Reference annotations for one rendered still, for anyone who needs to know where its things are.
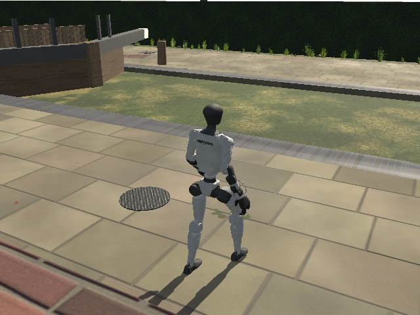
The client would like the robot head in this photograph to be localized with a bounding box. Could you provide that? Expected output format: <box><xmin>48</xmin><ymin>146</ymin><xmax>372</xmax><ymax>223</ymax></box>
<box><xmin>200</xmin><ymin>104</ymin><xmax>223</xmax><ymax>136</ymax></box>

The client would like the right robot thigh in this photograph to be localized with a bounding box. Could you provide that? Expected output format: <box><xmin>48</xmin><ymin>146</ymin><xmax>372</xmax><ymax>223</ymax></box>
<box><xmin>215</xmin><ymin>186</ymin><xmax>242</xmax><ymax>225</ymax></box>

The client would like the left robot upper arm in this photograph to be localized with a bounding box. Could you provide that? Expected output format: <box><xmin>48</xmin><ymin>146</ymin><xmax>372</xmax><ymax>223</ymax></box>
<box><xmin>186</xmin><ymin>129</ymin><xmax>202</xmax><ymax>161</ymax></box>

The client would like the robot right forearm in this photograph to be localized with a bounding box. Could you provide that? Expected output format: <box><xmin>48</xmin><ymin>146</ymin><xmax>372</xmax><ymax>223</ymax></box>
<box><xmin>226</xmin><ymin>165</ymin><xmax>244</xmax><ymax>200</ymax></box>

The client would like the right robot hand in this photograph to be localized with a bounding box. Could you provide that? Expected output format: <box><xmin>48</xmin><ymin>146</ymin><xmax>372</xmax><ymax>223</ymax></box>
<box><xmin>235</xmin><ymin>196</ymin><xmax>250</xmax><ymax>215</ymax></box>

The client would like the right robot upper arm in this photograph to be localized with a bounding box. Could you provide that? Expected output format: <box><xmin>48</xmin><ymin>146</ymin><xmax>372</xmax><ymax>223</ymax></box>
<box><xmin>220</xmin><ymin>135</ymin><xmax>234</xmax><ymax>175</ymax></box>

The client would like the robot left forearm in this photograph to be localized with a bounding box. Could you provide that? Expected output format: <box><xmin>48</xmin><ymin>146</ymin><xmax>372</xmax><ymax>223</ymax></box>
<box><xmin>186</xmin><ymin>159</ymin><xmax>199</xmax><ymax>171</ymax></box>

